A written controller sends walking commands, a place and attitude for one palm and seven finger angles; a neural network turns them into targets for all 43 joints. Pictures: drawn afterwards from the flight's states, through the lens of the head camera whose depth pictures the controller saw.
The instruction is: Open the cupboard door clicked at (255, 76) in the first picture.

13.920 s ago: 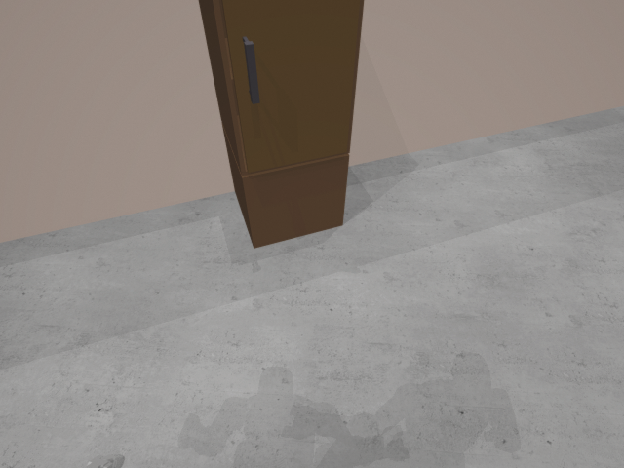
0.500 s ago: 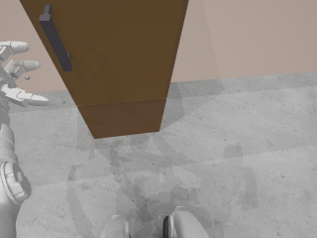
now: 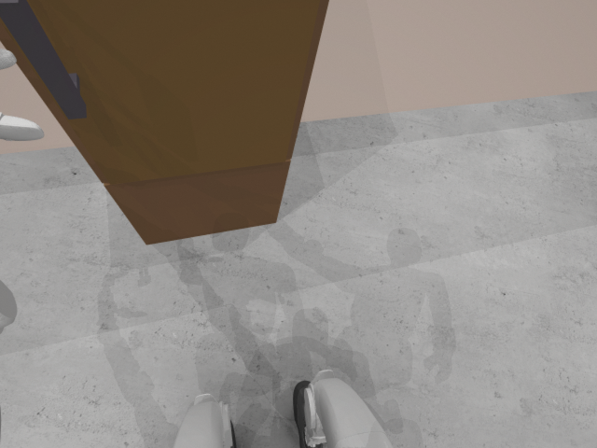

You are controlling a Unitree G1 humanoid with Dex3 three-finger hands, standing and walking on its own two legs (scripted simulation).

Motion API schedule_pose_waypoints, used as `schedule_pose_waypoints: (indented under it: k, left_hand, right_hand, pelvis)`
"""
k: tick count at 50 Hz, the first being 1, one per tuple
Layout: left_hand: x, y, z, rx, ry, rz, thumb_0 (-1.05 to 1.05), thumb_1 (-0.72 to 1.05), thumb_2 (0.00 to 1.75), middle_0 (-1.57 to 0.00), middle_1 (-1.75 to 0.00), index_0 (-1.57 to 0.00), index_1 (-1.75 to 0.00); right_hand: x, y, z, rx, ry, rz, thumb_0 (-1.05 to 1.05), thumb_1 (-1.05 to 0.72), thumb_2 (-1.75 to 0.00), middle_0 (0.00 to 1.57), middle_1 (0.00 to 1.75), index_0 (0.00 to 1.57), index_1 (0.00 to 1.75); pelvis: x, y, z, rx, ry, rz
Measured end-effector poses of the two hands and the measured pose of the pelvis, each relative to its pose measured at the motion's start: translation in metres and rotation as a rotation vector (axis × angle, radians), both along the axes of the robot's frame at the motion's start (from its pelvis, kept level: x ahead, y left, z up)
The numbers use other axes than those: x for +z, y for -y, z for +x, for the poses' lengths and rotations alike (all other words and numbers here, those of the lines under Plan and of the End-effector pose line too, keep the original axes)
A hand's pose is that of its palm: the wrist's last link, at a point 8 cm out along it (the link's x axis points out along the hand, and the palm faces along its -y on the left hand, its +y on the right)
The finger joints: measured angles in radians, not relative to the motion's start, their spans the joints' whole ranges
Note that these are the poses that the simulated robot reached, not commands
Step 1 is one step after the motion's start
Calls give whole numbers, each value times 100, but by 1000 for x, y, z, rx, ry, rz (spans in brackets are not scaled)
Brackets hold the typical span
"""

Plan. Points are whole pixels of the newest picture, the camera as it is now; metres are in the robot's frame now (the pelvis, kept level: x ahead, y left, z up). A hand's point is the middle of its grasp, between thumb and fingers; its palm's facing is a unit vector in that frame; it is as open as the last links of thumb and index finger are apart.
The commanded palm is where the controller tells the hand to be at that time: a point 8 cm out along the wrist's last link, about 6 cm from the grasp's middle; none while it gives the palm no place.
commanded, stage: move the hooked fingers beside the handle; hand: left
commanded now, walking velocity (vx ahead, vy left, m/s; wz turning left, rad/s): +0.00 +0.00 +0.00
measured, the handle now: (47, 49) +0.59 +0.24 +0.08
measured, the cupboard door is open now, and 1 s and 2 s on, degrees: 0 0 0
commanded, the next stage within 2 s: slide the fingers in behind the handle in 0.72 s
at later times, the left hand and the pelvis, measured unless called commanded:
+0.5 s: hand out of the picture +0.52 +0.28 +0.08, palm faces +0.09 -1.00 -0.02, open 14.0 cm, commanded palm +0.51 +0.32 +0.08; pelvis +0.01 +0.00 +0.00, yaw +0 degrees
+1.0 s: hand out of the picture +0.52 +0.28 +0.08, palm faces +0.09 -1.00 -0.02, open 14.0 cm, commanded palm +0.51 +0.31 +0.08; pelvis +0.00 +0.00 +0.00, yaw +0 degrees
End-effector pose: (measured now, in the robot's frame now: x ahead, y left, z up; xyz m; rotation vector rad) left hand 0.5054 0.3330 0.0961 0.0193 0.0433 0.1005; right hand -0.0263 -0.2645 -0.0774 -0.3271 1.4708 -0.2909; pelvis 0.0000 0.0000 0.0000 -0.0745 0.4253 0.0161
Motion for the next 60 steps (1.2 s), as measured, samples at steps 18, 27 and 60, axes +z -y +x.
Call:
schedule_pose_waypoints:
  k: [18,27,60]
  left_hand:
    - [-10,-13,-3,7,0,14,-1,-50,30,-30,-120,-30,-120]
    - [-12,-1,-7,-8,-19,-3,-1,-50,30,-30,-120,-30,-120]
    - [-15,19,-1,-13,-12,-9,-1,-50,30,-30,-120,-30,-120]
  right_hand:
    - [2,-5,13,-9,-25,21,0,-91,-90,20,30,20,30]
    - [1,0,31,14,25,19,0,-91,-90,20,30,20,30]
    - [-2,-3,1,-8,-3,23,0,-91,-90,20,30,20,30]
  pelvis:
    - [3,-2,13,-3,-6,-10]
    - [4,0,14,2,10,-8]
    - [0,1,2,1,6,-7]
